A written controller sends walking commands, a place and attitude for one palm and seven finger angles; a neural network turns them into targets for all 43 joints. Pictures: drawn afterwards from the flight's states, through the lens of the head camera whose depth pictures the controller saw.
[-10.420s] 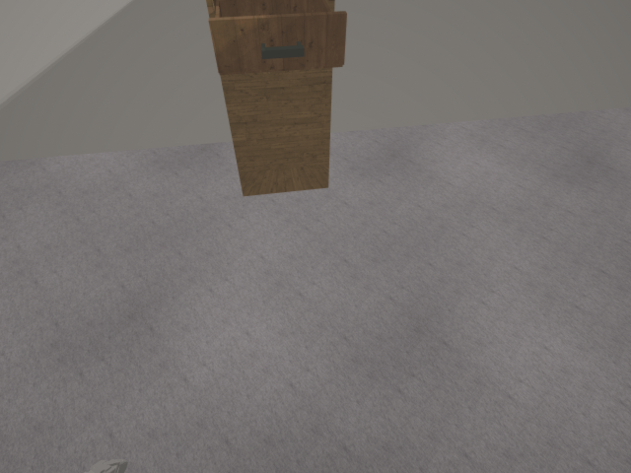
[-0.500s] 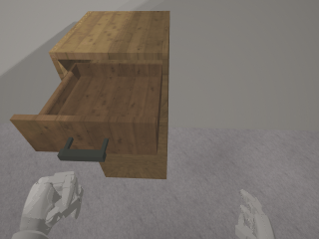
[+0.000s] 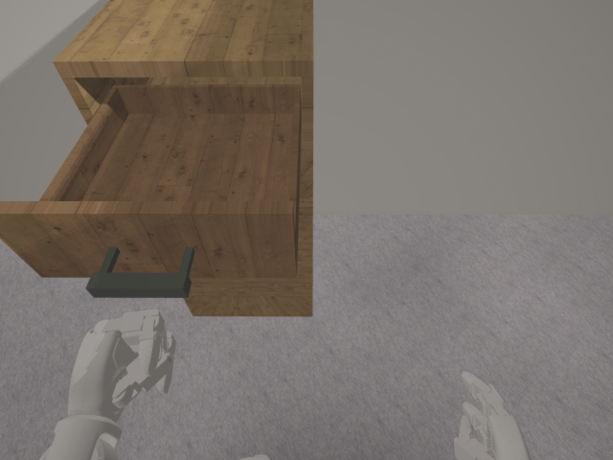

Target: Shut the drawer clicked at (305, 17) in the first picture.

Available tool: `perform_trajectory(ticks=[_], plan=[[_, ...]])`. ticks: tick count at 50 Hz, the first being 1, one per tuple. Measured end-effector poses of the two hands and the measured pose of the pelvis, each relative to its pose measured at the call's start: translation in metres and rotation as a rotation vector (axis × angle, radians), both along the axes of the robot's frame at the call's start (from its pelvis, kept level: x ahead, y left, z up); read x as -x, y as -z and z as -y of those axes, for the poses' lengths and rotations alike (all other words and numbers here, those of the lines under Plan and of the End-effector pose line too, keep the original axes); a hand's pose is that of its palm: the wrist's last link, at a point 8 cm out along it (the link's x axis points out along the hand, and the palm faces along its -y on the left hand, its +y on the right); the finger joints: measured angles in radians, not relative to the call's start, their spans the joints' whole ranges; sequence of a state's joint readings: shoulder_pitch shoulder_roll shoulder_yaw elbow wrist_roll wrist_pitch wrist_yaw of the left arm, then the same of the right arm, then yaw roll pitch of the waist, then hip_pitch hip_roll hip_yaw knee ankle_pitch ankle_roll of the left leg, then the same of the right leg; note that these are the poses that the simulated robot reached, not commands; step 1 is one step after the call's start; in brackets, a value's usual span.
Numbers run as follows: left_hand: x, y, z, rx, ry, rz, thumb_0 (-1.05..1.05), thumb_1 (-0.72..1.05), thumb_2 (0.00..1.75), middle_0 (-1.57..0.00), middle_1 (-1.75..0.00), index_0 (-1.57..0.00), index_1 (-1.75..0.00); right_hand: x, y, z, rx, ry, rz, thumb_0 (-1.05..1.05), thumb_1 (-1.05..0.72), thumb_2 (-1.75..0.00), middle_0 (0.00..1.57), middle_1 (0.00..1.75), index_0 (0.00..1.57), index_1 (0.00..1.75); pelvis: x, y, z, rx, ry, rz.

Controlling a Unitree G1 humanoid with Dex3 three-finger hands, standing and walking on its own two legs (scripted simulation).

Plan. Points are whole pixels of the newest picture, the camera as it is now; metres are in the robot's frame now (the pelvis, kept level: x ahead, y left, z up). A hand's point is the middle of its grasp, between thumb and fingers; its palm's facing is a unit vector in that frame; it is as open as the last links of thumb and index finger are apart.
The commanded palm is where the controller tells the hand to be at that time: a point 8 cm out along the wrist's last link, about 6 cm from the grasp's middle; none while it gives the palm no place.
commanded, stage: bring the fist close to the handle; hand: left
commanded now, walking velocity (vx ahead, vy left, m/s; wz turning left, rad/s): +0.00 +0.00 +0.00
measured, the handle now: (145, 270) +0.32 +0.23 +0.08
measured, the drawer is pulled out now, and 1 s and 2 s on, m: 0.30 0.28 0.15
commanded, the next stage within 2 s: push the drawer shut in 0.32 s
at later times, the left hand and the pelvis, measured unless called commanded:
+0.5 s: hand (172, 349) +0.23 +0.17 +0.08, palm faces +0.07 -0.99 -0.07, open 3.3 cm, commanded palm +0.20 +0.23 +0.08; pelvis +0.01 -0.01 +0.00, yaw +0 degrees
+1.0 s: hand (173, 313) +0.27 +0.18 +0.08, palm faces +0.06 -1.00 -0.06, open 2.9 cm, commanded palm +0.26 +0.23 +0.08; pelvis +0.00 -0.01 +0.00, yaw +1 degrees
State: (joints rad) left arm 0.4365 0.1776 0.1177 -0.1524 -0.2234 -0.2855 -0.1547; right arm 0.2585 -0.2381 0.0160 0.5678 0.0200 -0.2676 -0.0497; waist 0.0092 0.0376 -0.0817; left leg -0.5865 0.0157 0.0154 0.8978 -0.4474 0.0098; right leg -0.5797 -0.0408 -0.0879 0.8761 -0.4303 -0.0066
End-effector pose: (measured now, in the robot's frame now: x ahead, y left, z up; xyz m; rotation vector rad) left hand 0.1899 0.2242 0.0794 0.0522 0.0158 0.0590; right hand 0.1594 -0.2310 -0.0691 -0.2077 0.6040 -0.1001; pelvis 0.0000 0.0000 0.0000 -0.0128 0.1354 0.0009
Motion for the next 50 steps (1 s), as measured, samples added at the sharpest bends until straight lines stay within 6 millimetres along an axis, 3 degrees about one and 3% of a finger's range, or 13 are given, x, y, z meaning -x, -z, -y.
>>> perform_trajectory(ticks=[25, 50], plan=[[-0.011, -0.003, 0.005, -0.021, -0.016, -0.009, 0.02, 0.9, 0.9, -1.4, -1.6, -1.4, -1.6, -0.009, 0.003, 0.014, -0.007, 0.018, -0.026, 0.01, -0.91, -0.89, 0.2, 0.3, 0.2, 0.3, -0.009, 0.0, 0.012, -0.003, -0.002, -0.015], [-0.055, 0.001, -0.008, -0.006, 0.003, 0.009, -0.04, 0.8, 0.92, -1.4, -1.6, -1.4, -1.6, 0.004, 0.01, 0.018, 0.012, 0.019, -0.093, 0.01, -0.91, -0.89, 0.2, 0.3, 0.2, 0.3, 0.003, -0.004, 0.013, -0.004, -0.014, -0.003]])
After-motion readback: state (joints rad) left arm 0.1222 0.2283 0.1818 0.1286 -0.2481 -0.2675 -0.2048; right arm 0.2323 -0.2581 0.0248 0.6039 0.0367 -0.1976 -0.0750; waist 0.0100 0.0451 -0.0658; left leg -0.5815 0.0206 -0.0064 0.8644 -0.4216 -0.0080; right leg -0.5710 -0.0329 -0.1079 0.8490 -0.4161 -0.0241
